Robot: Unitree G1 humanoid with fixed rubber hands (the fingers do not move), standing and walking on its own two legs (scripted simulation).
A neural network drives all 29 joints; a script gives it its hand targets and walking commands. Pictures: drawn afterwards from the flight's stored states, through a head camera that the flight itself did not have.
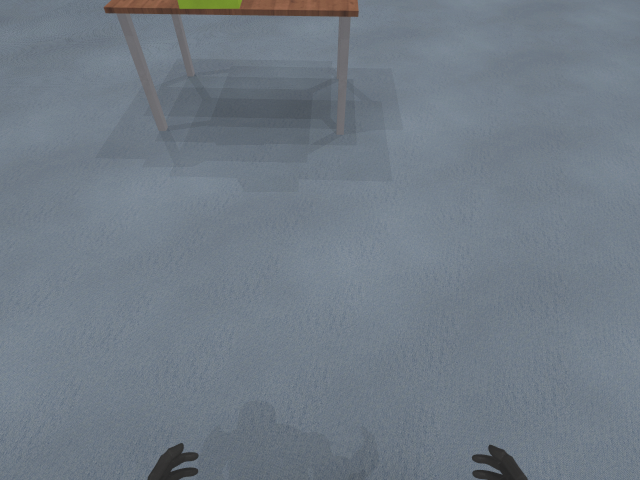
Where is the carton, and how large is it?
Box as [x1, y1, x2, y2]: [177, 0, 241, 8]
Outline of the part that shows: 177,0 179,8 238,8 241,1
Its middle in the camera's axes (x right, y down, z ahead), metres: -0.46 -1.13 +1.66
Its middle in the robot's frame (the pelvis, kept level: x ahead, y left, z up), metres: +1.99 +0.48 -0.05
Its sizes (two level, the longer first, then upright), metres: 0.285 0.252 0.170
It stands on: a table, 0.63 m high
